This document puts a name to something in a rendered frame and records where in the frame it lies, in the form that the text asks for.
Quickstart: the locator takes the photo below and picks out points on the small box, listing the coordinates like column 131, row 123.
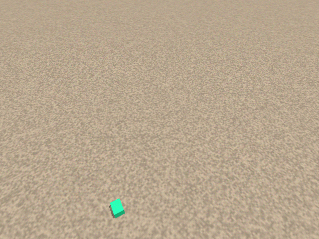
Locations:
column 117, row 208

